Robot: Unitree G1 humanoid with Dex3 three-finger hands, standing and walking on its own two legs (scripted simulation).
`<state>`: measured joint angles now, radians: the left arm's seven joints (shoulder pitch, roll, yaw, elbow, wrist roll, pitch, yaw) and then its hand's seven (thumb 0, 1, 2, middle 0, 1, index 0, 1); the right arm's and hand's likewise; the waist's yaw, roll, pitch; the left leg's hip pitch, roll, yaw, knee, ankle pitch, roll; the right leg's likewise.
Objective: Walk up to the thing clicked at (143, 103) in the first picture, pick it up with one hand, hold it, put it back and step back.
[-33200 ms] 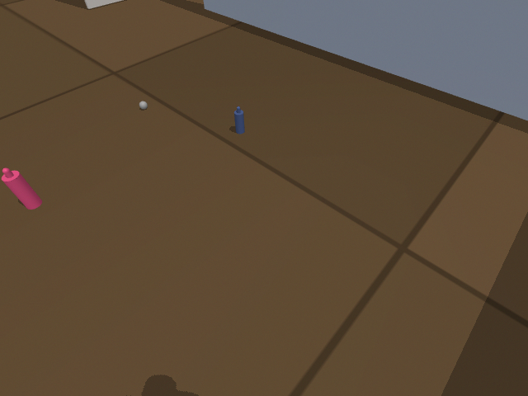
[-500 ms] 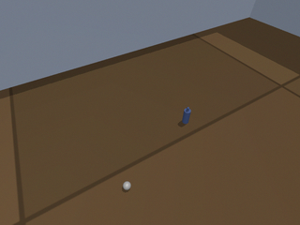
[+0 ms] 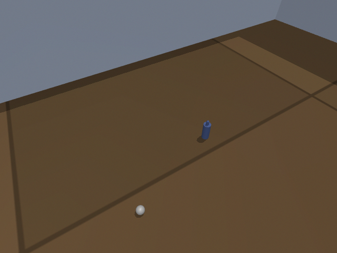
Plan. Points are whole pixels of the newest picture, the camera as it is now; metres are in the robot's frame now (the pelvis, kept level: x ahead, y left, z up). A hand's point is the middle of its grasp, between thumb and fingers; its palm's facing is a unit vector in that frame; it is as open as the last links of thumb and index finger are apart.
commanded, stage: stand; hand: left
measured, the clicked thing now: (140, 210) +0.50 +0.22 -0.76
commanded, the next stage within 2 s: none
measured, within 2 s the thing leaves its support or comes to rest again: neither
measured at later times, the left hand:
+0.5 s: hand out of the picture +0.07 +0.25 -0.16, palm faces -0.04 -0.94 -0.34, open 7.4 cm
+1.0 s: hand out of the picture +0.08 +0.25 -0.16, palm faces -0.04 -0.94 -0.34, open 7.4 cm
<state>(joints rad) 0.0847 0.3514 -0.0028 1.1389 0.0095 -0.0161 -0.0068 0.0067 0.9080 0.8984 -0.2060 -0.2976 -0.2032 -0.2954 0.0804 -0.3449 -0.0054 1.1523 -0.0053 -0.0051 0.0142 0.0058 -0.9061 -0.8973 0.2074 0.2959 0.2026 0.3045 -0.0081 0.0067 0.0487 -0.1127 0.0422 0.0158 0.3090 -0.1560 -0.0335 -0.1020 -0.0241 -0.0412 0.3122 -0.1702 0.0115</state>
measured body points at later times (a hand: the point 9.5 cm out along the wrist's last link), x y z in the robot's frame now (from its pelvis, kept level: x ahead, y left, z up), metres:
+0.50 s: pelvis +0.00 +0.00 +0.00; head +0.00 +0.00 +0.45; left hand +0.07 +0.30 -0.13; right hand +0.06 -0.30 -0.14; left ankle +0.01 +0.14 -0.75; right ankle +0.00 -0.12 -0.75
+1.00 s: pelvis +0.00 +0.00 +0.00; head +0.01 +0.00 +0.45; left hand +0.08 +0.30 -0.13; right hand +0.08 -0.30 -0.13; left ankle +0.01 +0.14 -0.75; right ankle +0.00 -0.12 -0.75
